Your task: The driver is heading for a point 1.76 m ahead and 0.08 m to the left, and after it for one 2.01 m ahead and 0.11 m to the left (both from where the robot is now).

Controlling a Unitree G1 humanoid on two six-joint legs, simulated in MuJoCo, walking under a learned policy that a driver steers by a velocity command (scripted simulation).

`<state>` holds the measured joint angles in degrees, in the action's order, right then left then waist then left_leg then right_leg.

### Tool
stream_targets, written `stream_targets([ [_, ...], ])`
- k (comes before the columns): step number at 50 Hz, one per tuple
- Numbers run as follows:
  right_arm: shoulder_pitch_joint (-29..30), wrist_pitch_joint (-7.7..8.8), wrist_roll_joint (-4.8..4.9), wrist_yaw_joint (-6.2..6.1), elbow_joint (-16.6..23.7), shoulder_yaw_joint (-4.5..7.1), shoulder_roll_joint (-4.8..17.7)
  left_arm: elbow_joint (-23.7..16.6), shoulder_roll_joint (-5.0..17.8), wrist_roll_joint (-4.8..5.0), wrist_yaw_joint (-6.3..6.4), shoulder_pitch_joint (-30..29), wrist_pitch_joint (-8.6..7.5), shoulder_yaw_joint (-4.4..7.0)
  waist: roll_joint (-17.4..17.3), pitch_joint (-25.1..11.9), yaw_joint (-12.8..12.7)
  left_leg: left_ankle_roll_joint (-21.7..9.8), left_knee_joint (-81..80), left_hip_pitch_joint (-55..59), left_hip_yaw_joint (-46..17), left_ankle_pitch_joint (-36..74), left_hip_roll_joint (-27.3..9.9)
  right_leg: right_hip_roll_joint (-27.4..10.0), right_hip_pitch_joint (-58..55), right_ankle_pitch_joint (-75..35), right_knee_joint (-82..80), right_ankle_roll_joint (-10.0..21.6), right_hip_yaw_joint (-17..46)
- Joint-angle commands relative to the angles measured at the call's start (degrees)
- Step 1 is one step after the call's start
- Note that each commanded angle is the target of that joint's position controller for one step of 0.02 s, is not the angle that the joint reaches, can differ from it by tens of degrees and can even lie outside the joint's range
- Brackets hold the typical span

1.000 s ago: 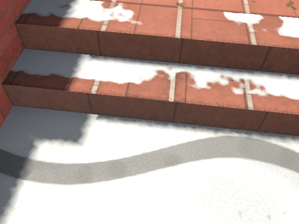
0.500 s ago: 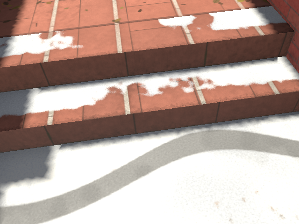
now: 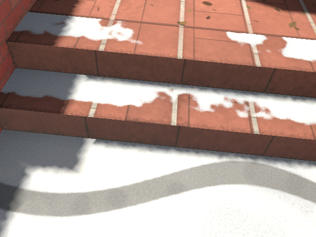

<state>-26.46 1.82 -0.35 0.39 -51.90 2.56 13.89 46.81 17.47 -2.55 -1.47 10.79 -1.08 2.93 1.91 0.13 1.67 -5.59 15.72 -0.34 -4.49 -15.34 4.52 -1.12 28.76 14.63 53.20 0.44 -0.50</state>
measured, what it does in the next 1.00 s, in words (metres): walks ahead: right foot, then left foot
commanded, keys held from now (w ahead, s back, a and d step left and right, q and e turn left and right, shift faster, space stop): w+q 0.38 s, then w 0.28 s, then w+e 0.34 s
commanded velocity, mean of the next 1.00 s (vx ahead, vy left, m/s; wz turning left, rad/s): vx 0.47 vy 0.00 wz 0.24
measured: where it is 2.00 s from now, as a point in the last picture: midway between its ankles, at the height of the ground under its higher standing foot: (125, 120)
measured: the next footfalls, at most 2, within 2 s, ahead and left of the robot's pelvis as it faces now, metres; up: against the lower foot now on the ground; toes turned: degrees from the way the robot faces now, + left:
right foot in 0.28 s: +0.33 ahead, -0.09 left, +0.00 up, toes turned +11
left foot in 0.76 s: +0.51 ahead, +0.21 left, +0.00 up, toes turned +21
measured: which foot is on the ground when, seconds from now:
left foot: down 0.00-0.30, up 0.32-0.74, down 0.76-1.00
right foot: up 0.00-0.26, down 0.28-0.78, up 0.80-1.00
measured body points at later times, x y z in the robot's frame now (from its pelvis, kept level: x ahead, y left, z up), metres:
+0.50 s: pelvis +0.26 -0.01 +0.00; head +0.28 -0.01 +0.45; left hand +0.25 +0.27 -0.12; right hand +0.43 -0.25 -0.13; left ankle +0.22 +0.11 -0.67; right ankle +0.29 -0.10 -0.75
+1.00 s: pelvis +0.50 +0.12 +0.00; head +0.52 +0.14 +0.45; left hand +0.50 +0.39 -0.15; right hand +0.61 -0.13 -0.12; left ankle +0.47 +0.19 -0.75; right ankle +0.55 -0.02 -0.66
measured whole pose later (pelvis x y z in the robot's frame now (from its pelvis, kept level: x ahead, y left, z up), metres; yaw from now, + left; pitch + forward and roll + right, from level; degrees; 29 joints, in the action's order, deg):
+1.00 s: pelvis +0.50 +0.12 +0.00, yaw +12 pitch +1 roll +0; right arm -16.3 5.8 -1.1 -0.3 -52.1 2.0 13.3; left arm 52.7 15.1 -1.6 -1.8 15.6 -1.4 3.6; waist 2.2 2.4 -0.2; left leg -3.4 17.4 -7.1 9.4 -11.2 0.5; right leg -4.0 32.0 13.2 61.4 3.3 -0.5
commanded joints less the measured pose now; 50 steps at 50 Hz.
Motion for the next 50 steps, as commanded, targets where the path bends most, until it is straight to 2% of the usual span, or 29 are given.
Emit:
stream_targets([
  [1, -2.1, 1.41, 0.33, -0.18, 1.6, 2.03, 8.3, -5.6, 3.3, -0.1, -0.34, -7.9, -0.68, 0.25, -6.5, 5.0, 0.4, -7.1, -6.3, 3.7, -13.4, 16.0, -12.7, -0.5, 15.0, -4.4, 1.1, -1.8, -0.8],
  [7, -6.3, 1.16, -0.23, -0.89, -0.1, 2.29, 9.0, -10.4, 2.2, 0.84, -0.77, -18.9, -0.98, -1.08, -8.1, 7.0, 3.8, -6.9, -3.9, 1.5, -14.0, 26.4, -11.6, 1.3, 12.4, -9.5, -12.0, -2.2, -2.0],
  [9, -5.5, 1.28, -0.31, -1.31, 0.0, 2.52, 9.9, -11.6, 2.9, 1.23, -0.71, -19.7, -1.27, -1.17, -8.7, 6.8, 3.4, -6.2, -3.1, 1.6, -15.5, 30.5, -12.8, 1.7, 8.4, -10.4, -16.2, -0.9, -1.5],
  [11, -1.4, 1.48, -0.27, -1.56, 0.9, 2.73, 10.9, -10.5, 4.2, 1.48, -0.06, -13.9, -1.62, -0.77, -8.8, 4.9, -0.2, -3.8, 0.3, -0.8, -15.1, 38.4, -12.6, 3.1, -2.5, -9.3, -20.5, 0.9, -1.1],
  [12, 0.4, 1.65, -0.37, -1.43, 1.4, 2.96, 11.8, -8.5, 5.8, 1.61, 0.67, -7.6, -1.83, -0.05, -8.6, 1.7, -2.8, -2.4, 6.2, -2.1, -14.5, 46.5, -11.7, 4.9, -11.5, -6.7, -21.3, 1.9, -1.4],
  [13, 1.5, 1.84, -0.23, -1.02, 1.6, 3.07, 12.1, -5.9, 7.5, 1.78, 1.55, 1.6, -2.25, 0.76, -6.7, -3.5, -6.9, -1.0, 17.2, -3.8, -12.5, 48.8, -9.1, 5.0, -22.7, -6.9, -24.1, 3.0, -1.4],
  [14, 1.8, 2.23, 0.14, -0.46, 2.7, 2.62, 10.1, -4.8, 10.3, 0.74, 2.66, 10.1, -2.91, 1.66, -3.2, -10.2, -10.1, -0.1, 31.3, -11.6, -11.0, 36.5, -5.6, -3.5, -36.2, 1.3, -25.9, 4.8, 6.9],
  [15, -2.4, 2.36, 1.63, -0.5, 4.7, 1.09, 2.6, -5.3, 14.4, -1.27, 3.29, 13.9, -3.07, 2.6, 9.5, -18.2, -7.8, 1.0, 49.2, -26.3, -5.7, -3.1, 1.8, -20.9, -49.3, 16.6, -30.8, 9.0, 31.7],
  [16, -3.0, 1.86, 0.28, -0.51, 5.2, 1.59, 7.0, -5.6, 13.3, -0.25, 3.03, 9.3, -2.36, 2.57, 12.8, -17.6, -4.8, 0.4, 57.2, -32.4, -3.9, -13.6, 1.8, -24.2, -43.3, 21.6, -39.4, 12.1, 49.1],
  [17, 0.0, 1.21, -0.75, -0.38, 4.5, 2.12, 8.8, -6.4, 8.3, 0.34, 2.84, 4.0, -2.17, 1.64, 5.2, -7.8, -2.8, 0.1, 58.5, -34.4, -3.2, -8.7, -2.4, -22.4, -34.2, 24.6, -40.3, 11.6, 40.6],
  [18, 3.2, 0.94, -1.02, 0.33, 4.4, 1.97, 8.3, -6.3, 4.8, 0.75, 2.56, 1.4, -2.36, 0.9, 0.2, -2.3, -2.7, 0.2, 56.1, -33.4, -1.8, -4.9, -4.7, -19.3, -27.0, 17.9, -40.7, 10.9, 30.5],
  [19, 3.9, 0.61, -1.05, 0.84, 4.4, 1.85, 6.9, -5.7, 3.5, 0.61, 2.47, 1.0, -2.63, 0.52, 0.9, -0.1, -1.8, 0.4, 53.7, -31.7, -1.1, -3.8, -6.1, -16.6, -22.7, 11.0, -42.1, 9.6, 23.3],
  [20, 4.4, 0.1, -1.78, 1.35, 4.6, 1.77, 6.4, -4.5, 2.9, 0.7, 2.48, 2.2, -3.13, 0.25, 2.7, 1.1, -1.3, 0.7, 52.2, -30.2, -0.9, -3.6, -7.0, -14.8, -19.4, 5.5, -43.0, 9.5, 18.6],
  [22, 5.1, -0.67, -2.06, 2.01, 4.9, 1.34, 5.0, -2.7, 2.5, 1.11, 1.82, 4.4, -4.47, 0.2, 3.2, 1.2, -0.6, 0.8, 50.5, -29.4, -0.6, -2.6, -7.2, -13.8, -17.7, -2.6, -44.2, 10.2, 13.5],
  [25, 10.5, -0.86, -2.06, 2.58, 6.8, 0.8, 4.1, -0.7, 2.8, 1.38, 1.1, 6.5, -5.68, 0.34, 2.7, 2.7, -0.8, 1.4, 44.9, -34.3, -1.2, 2.3, -7.6, -13.9, -18.8, -6.7, -47.1, 11.3, 8.6],
  [30, 22.5, -0.02, -1.9, 3.81, 10.3, -0.8, 2.8, 1.9, 3.4, 1.7, 0.53, 8.7, -5.71, 0.46, 2.3, 4.0, -2.2, 3.0, 26.1, -30.7, 4.9, 12.8, -7.7, -10.2, -18.0, -13.8, -47.6, 9.4, -1.1],
  [34, 27.9, 0.4, -1.97, 3.36, 11.8, -1.04, 3.8, 4.8, 5.3, 1.9, 0.72, 14.0, -5.0, 0.92, 2.1, 4.5, -4.0, 2.2, 18.5, -27.9, 7.6, 11.0, -7.5, -12.6, -23.8, -19.5, -45.0, 8.9, 0.0],
  [36, 26.9, 0.9, -2.31, 2.65, 11.6, -0.8, 4.5, 5.9, 6.2, 1.68, 0.94, 14.9, -4.19, 1.09, 2.4, 3.7, -3.1, 1.2, 15.5, -24.8, 8.4, 5.9, -5.8, -13.2, -27.1, -27.7, -39.8, 8.6, 1.0],
  [37, 22.4, 1.45, -2.59, 2.25, 10.0, -0.36, 5.2, 6.4, 6.4, 1.79, 0.96, 14.9, -3.89, 1.09, 2.0, 1.6, -0.8, 0.6, 12.4, -18.4, 8.7, 5.2, -4.3, -12.2, -27.1, -34.0, -33.3, 7.9, 0.4],
  [38, 13.1, 2.28, -3.22, 1.56, 6.7, 0.53, 7.1, 6.7, 5.2, 1.9, 0.95, 15.2, -3.73, 0.62, -0.2, -3.7, 2.9, -0.6, 9.9, -6.0, 8.1, 6.3, -4.0, -9.3, -23.6, -34.9, -22.3, 6.7, -1.5],
  [39, 2.1, 2.82, -4.41, 0.36, 4.6, 1.96, 12.0, 4.3, 2.5, 2.12, 0.86, 13.9, -3.99, -0.28, -5.9, -11.6, 7.1, -3.3, 8.1, 8.9, -4.7, -1.5, -16.4, -6.0, -12.8, -18.5, -6.2, 5.4, -3.4],
  [40, 0.3, 2.42, -4.01, -0.48, 4.3, 3.48, 17.9, 2.4, -3.7, 3.62, 0.88, 18.9, -3.93, -1.55, -19.3, -17.2, 4.7, -8.8, 1.4, 20.7, -28.8, -5.5, -31.8, 3.0, 6.2, 15.4, 11.6, 3.6, -5.2],
  [41, 3.0, 2.03, -2.12, -0.64, 4.8, 2.98, 14.3, 4.0, 3.5, 2.54, 1.65, 15.4, -3.13, 0.46, -9.8, -13.1, 4.8, -7.7, 0.1, 14.3, -27.6, -5.5, -29.4, 0.3, 8.8, 13.4, 16.0, 4.7, 2.2],
  [42, 8.0, 2.32, -1.82, -0.53, 5.1, 1.71, 10.2, 3.6, 3.3, 2.76, 1.27, 12.4, -3.27, 0.84, -8.0, -6.4, 2.4, -6.0, -0.6, 7.8, -18.5, -0.6, -26.3, -1.8, 8.9, 8.1, 14.9, 5.2, 3.5],
  [43, 10.7, 2.82, -1.74, -0.25, 5.1, 1.01, 7.1, 4.2, 1.7, 2.88, 1.04, 11.5, -3.21, 0.62, -6.7, -3.2, 1.0, -4.5, -2.6, 2.6, -12.1, 5.4, -23.9, -3.3, 7.2, 4.8, 12.7, 4.9, 3.1],
  [44, 12.0, 3.25, -1.6, -0.28, 4.9, 0.62, 5.6, 5.0, 1.1, 2.15, 0.81, 11.4, -2.54, 0.75, -7.0, -1.5, -0.2, -3.0, -3.8, -0.6, -7.6, 8.2, -22.0, -4.1, 5.6, 3.4, 11.2, 4.6, 2.9],
  [45, 12.7, 3.58, -1.23, -0.55, 4.4, 0.35, 4.7, 5.6, 0.1, 1.26, 0.4, 12.3, -1.72, 0.71, -7.7, -0.4, -1.6, -2.1, -4.9, -3.3, -4.0, 11.0, -20.6, -4.5, 4.1, 2.4, 10.4, 3.9, 2.6],
  [48, 10.8, 5.12, -0.39, -0.93, 2.6, 0.62, 5.4, 4.6, -1.5, 0.85, -0.42, 9.1, -0.31, 0.95, -6.6, 0.8, -2.9, -2.4, -6.3, -3.9, 2.5, 21.8, -20.1, -4.3, 6.0, -1.6, 10.4, 2.9, 1.5],
  [50, 9.8, 5.47, -0.3, -1.1, 1.7, 0.64, 5.1, 3.5, -1.8, 0.56, -0.95, 5.5, -0.08, 1.01, -6.7, 1.5, -2.8, -2.6, -7.1, -3.3, 6.3, 23.8, -19.6, -4.7, 8.9, -5.6, 8.8, 2.2, 0.7],
])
